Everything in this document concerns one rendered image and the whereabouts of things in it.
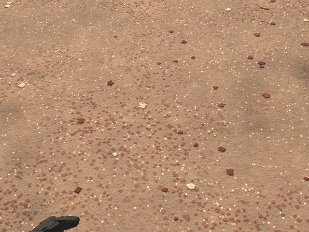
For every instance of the left robot hand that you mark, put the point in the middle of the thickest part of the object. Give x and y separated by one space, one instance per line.
57 224

